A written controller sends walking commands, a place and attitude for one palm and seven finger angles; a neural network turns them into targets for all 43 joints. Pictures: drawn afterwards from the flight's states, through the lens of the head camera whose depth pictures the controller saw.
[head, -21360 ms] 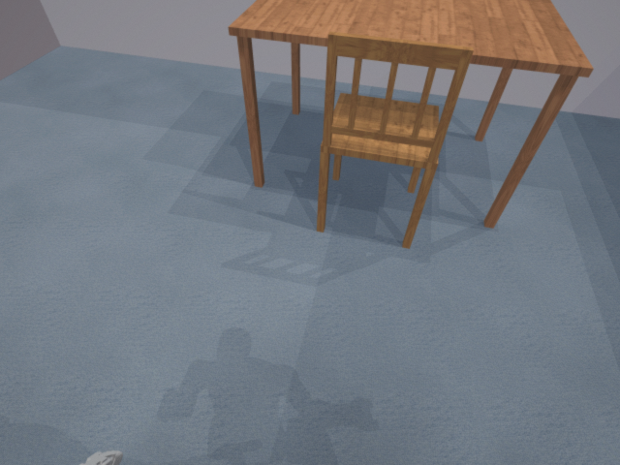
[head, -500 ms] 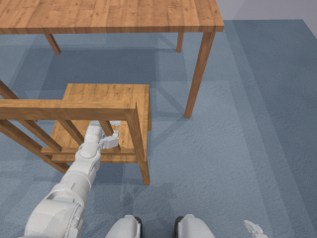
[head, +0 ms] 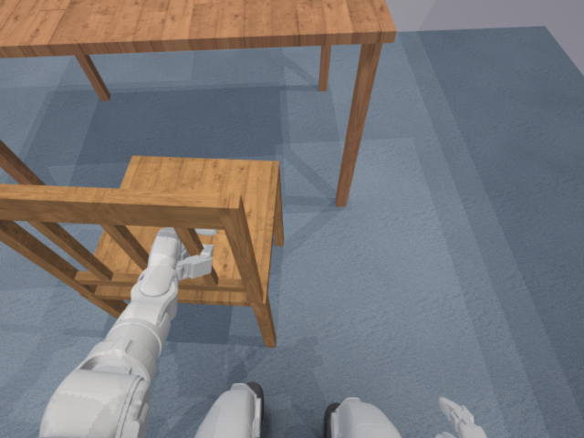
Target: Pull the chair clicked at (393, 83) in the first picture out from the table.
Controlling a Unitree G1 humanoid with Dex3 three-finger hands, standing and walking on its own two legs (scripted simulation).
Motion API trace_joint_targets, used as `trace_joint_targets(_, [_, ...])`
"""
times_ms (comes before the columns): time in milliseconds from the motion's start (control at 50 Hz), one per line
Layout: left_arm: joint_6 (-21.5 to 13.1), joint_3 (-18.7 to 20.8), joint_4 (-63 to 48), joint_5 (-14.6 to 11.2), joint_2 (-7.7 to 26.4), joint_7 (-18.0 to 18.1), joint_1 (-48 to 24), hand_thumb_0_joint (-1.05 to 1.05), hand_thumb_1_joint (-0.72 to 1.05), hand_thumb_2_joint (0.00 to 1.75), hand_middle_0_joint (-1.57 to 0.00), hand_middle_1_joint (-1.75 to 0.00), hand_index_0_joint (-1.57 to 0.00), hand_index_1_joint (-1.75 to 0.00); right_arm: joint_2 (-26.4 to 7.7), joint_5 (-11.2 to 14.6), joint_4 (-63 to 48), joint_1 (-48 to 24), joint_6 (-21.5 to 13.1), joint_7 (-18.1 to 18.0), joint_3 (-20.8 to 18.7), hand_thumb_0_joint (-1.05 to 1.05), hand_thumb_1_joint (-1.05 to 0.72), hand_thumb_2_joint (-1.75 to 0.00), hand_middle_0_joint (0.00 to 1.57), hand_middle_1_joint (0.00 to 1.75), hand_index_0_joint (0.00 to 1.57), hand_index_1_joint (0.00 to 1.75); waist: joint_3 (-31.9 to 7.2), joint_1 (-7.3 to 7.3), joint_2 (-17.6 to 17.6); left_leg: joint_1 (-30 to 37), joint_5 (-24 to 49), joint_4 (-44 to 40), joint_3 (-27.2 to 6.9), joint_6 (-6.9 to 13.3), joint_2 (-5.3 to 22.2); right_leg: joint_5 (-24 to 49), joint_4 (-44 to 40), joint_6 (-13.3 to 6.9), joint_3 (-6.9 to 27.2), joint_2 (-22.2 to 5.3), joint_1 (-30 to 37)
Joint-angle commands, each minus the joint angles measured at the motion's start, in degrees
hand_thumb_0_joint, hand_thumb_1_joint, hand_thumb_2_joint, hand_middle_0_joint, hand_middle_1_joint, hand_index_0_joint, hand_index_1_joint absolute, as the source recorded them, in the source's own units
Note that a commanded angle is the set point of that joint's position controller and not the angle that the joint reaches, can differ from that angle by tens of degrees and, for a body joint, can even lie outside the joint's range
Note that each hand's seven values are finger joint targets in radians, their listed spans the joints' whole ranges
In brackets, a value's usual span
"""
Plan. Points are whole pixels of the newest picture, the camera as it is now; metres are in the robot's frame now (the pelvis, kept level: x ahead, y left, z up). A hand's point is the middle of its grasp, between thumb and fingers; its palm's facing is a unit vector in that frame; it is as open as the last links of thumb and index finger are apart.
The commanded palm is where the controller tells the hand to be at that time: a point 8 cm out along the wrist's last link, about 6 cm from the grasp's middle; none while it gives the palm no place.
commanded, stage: step backward, pulling the chair out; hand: left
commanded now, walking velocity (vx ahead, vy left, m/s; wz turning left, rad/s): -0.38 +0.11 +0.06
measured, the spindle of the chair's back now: (137, 253) +0.40 +0.28 -0.09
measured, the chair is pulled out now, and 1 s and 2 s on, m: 0.30 0.47 0.64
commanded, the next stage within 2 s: stop walking, hand still on the chair in 1.04 s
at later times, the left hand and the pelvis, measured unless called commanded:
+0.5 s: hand (201, 294) +0.31 +0.15 -0.05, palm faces -0.02 -0.98 -0.21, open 5.5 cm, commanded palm +0.30 +0.20 -0.04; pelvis -0.07 +0.02 +0.01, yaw +2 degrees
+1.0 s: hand (191, 381) +0.19 +0.14 -0.05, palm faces -0.04 -0.98 -0.21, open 5.6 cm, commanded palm +0.19 +0.19 -0.05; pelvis -0.18 +0.02 +0.01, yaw -1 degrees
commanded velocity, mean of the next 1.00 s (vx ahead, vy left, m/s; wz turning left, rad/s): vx -0.36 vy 0.01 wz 0.05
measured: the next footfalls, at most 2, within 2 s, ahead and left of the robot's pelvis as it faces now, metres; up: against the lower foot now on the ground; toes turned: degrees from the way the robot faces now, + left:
left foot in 0.16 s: +0.00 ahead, +0.14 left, +0.00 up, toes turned -1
right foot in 0.34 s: +0.04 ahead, -0.12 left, +0.00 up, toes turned -1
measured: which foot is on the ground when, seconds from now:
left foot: up 0.00-0.14, down 0.16-0.84, up 0.86-1.00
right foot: down 0.00-0.22, up 0.24-0.32, down 0.34-0.56, up 0.58-0.80, down 0.82-1.00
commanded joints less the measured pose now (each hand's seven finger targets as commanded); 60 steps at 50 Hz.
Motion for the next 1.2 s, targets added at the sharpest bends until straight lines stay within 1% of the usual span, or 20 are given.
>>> trace_joint_targets(0, [-4.2,1.3,-13.4,1.7,12.8,2.5,-19.4,0.00,0.90,0.90,-0.50,-1.45,-0.50,-1.45,-7.9,0.2,-4.0,1.5,-2.0,-1.1,-3.2,0.00,-0.90,-0.90,0.20,0.30,0.20,0.30,-29.3,2.02,-8.1,10.3,-15.2,20.5,-2.2,-0.9,-3.3,0.8,-18.5,-9.5,18.6,-21.6,3.4])
trace_joint_targets(60, [-1.9,2.3,-13.8,1.7,12.6,2.8,-17.7,0.00,0.90,0.90,-0.50,-1.45,-0.50,-1.45,-8.1,0.1,-3.7,2.6,-2.2,-1.6,-1.7,0.00,-0.90,-0.90,0.20,0.30,0.20,0.30,-29.5,1.03,-9.0,6.8,-16.8,6.6,-4.1,-0.4,-2.5,27.4,-10.5,-7.4,11.9,-20.0,15.8])
trace_joint_targets(100, [-0.3,1.5,-14.6,1.6,12.2,3.1,-18.2,0.00,0.90,0.90,-0.50,-1.45,-0.50,-1.45,-9.9,0.3,-2.8,4.0,-1.5,-2.2,-2.2,0.00,-0.90,-0.90,0.20,0.30,0.20,0.30,-32.5,0.37,-6.7,12.6,2.3,-6.0,-3.4,-0.1,-0.7,36.0,-4.5,-3.6,8.1,-16.6,18.3])
trace_joint_targets(140, [0.3,0.5,-15.5,1.8,11.0,3.3,-21.2,0.00,0.90,0.90,-0.50,-1.45,-0.50,-1.45,-12.0,0.2,-4.0,4.0,-0.1,-1.9,-3.5,0.00,-0.90,-0.90,0.20,0.30,0.20,0.30,-31.4,0.42,0.6,18.8,28.0,-8.9,-7.5,2.6,6.5,28.0,-0.2,0.9,3.4,-9.2,11.6])
trace_joint_targets(200, [-0.3,-2.6,-19.6,2.1,5.6,2.0,-26.1,0.00,0.90,0.90,-0.50,-1.45,-0.50,-1.45,-9.1,-1.0,-5.9,1.6,1.4,-0.8,-3.0,0.00,-0.90,-0.90,0.20,0.30,0.20,0.30,-34.5,0.68,15.2,23.1,36.7,-9.0,-11.4,6.0,12.1,-7.2,12.0,0.6,2.6,-5.4,3.1])
trace_joint_targets(260, [-1.3,-1.1,-15.8,2.4,5.9,2.4,-21.9,0.00,0.90,0.90,-0.50,-1.45,-0.50,-1.45,-9.7,-0.9,-4.5,4.7,1.0,0.2,-3.8,0.00,-0.90,-0.90,0.20,0.30,0.20,0.30,-35.2,1.16,8.7,31.1,48.5,-2.3,-11.4,7.3,12.7,-2.4,3.3,-0.3,2.9,-4.6,2.5])
trace_joint_targets(380, [-1.6,1.5,-14.8,1.8,13.2,2.3,-19.7,0.00,0.90,0.90,-0.50,-1.45,-0.50,-1.45,-10.4,0.4,-5.4,3.6,1.6,-1.1,-4.4,0.00,-0.90,-0.90,0.20,0.30,0.20,0.30,-36.2,0.09,-2.8,12.3,-1.8,7.8,-2.2,-1.8,-0.4,44.3,-8.5,-6.8,13.7,-20.1,19.6])
trace_joint_targets(440, [0.6,1.3,-14.9,1.3,12.3,1.9,-17.5,0.00,0.90,0.90,-0.50,-1.45,-0.50,-1.45,-9.6,0.4,-6.6,2.4,2.1,-1.6,-3.0,0.00,-0.90,-0.90,0.20,0.30,0.20,0.30,-32.9,0.33,-9.1,8.4,-16.8,8.3,-4.3,-1.2,-2.3,39.2,-10.7,-7.7,11.4,-22.3,19.0])
trace_joint_targets(500, [2.0,-0.4,-17.3,1.2,9.7,2.1,-18.2,0.00,0.90,0.90,-0.50,-1.45,-0.50,-1.45,-10.3,0.2,-6.2,2.7,2.6,-2.5,-2.3,0.00,-0.90,-0.90,0.20,0.30,0.20,0.30,-32.9,-0.53,-7.1,16.0,5.5,-8.0,-3.0,0.1,0.3,30.2,-6.5,-2.1,4.3,-15.0,15.8])
trace_joint_targets(560, [0.5,-3.6,-21.5,0.8,4.5,1.6,-23.5,0.00,0.90,0.90,-0.50,-1.45,-0.50,-1.45,-9.4,-0.8,-8.8,-1.0,3.3,-1.1,-2.6,0.00,-0.90,-0.90,0.20,0.30,0.20,0.30,-31.5,0.71,17.3,18.6,10.3,-18.7,-16.4,6.9,13.2,-13.4,14.4,1.1,0.8,-2.7,2.3])
trace_joint_targets(640, [-1.1,-1.0,-15.2,1.5,6.6,2.4,-23.3,0.00,0.90,0.90,-0.50,-1.45,-0.50,-1.45,-9.7,-1.3,-3.5,3.8,0.9,-0.1,-3.5,0.00,-0.90,-0.90,0.20,0.30,0.20,0.30,-34.9,0.96,8.3,39.0,47.5,-7.4,-13.6,10.8,15.4,-16.8,10.0,0.7,2.5,-2.6,-4.9])
trace_joint_targets(760, [-3.4,0.8,-11.4,2.5,9.7,1.0,-21.2,0.00,0.90,0.90,-0.50,-1.45,-0.50,-1.45,-10.0,-0.7,-2.4,3.3,-1.2,0.9,-3.8,0.00,-0.90,-0.90,0.20,0.30,0.20,0.30,-30.6,1.46,9.6,25.7,29.1,-3.9,-9.2,6.3,10.9,6.8,-11.8,-0.1,3.6,-4.6,10.1])
trace_joint_targets(820, [-2.7,2.4,-11.4,1.6,15.5,1.4,-19.9,0.00,0.90,0.90,-0.50,-1.45,-0.50,-1.45,-9.5,0.8,-4.5,2.0,-1.0,-0.6,-4.0,0.00,-0.90,-0.90,0.20,0.30,0.20,0.30,-28.9,0.46,-10.0,10.1,-10.7,10.4,-0.8,-1.2,-1.6,30.1,-14.9,-7.1,14.4,-21.1,14.0])
trace_joint_targets(860, [-0.8,2.6,-12.5,1.2,14.1,1.8,-17.7,0.00,0.90,0.90,-0.50,-1.45,-0.50,-1.45,-9.2,0.4,-4.8,-0.7,-0.9,-0.8,-3.6,0.00,-0.90,-0.90,0.20,0.30,0.20,0.30,-29.7,2.23,-8.8,4.4,-17.6,19.1,-5.2,-1.5,-2.4,39.0,-12.0,-11.5,14.9,-24.6,17.9])
trace_joint_targets(940, [1.4,2.5,-12.6,0.9,12.1,2.5,-15.8,0.00,0.90,0.90,-0.50,-1.45,-0.50,-1.45,-8.9,0.4,-4.5,1.2,-0.7,-2.5,-1.5,0.00,-0.90,-0.90,0.20,0.30,0.20,0.30,-31.2,0.92,-6.9,11.3,-5.1,-5.0,-1.5,-1.0,-1.5,43.6,-3.8,-4.9,5.8,-17.9,23.5])
trace_joint_targets(980, [1.6,0.6,-14.7,0.9,10.9,2.8,-17.8,0.00,0.90,0.90,-0.50,-1.45,-0.50,-1.45,-11.7,0.6,-5.0,2.1,0.2,-2.5,-3.1,0.00,-0.90,-0.90,0.20,0.30,0.20,0.30,-32.7,1.25,0.2,21.1,27.3,-11.1,-6.5,2.3,5.8,28.4,0.0,0.5,2.4,-10.7,15.2])
trace_joint_targets(1020, [1.5,-1.3,-14.7,0.9,6.8,2.2,-21.2,0.00,0.90,0.90,-0.50,-1.45,-0.50,-1.45,-11.0,0.3,-5.5,2.5,1.1,-1.3,-3.3,0.00,-0.90,-0.90,0.20,0.30,0.20,0.30,-31.4,0.99,4.8,26.6,34.4,-9.2,-9.9,5.9,10.0,6.6,2.1,1.4,1.5,-5.2,6.3])
trace_joint_targets(1060, [0.7,-2.7,-16.4,1.2,4.2,1.7,-24.1,0.00,0.90,0.90,-0.50,-1.45,-0.50,-1.45,-9.1,-1.0,-6.2,0.6,1.2,-0.5,-2.8,0.00,-0.90,-0.90,0.20,0.30,0.20,0.30,-31.6,0.99,17.7,25.7,29.7,-12.8,-14.9,8.5,13.0,-16.0,10.8,0.8,1.9,-4.0,1.7])
trace_joint_targets(1120, [0.1,-0.3,-12.5,1.0,6.4,1.9,-20.0,0.00,0.90,0.90,-0.50,-1.45,-0.50,-1.45,-10.1,-0.6,-4.1,4.6,0.2,0.2,-3.7,0.00,-0.90,-0.90,0.20,0.30,0.20,0.30,-33.6,1.31,9.0,32.7,37.3,-6.6,-14.4,9.5,13.2,-10.7,0.3,0.5,2.4,-2.8,3.0])
trace_joint_targets(1180, [-0.2,-2.1,-22.6,1.3,5.4,1.0,-14.1,0.00,0.90,0.90,-0.50,-1.45,-0.50,-1.45,-8.6,-0.3,-8.9,1.3,0.8,0.5,-2.9,0.00,-0.90,-0.90,0.20,0.30,0.20,0.30,-30.9,0.99,6.3,19.9,9.6,-6.4,-7.6,4.7,6.0,1.3,-15.5,0.0,5.3,-5.8,17.1])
